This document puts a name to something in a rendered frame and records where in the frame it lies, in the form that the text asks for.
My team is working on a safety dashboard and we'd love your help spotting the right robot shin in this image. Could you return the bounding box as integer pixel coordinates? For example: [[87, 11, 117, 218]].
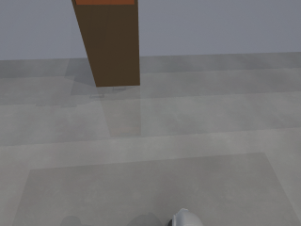
[[178, 208, 189, 213]]

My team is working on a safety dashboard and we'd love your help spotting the robot right thigh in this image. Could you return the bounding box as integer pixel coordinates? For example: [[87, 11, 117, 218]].
[[172, 211, 204, 226]]

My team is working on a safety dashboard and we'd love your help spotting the cabinet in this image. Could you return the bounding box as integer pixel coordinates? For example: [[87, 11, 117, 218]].
[[71, 0, 140, 88]]

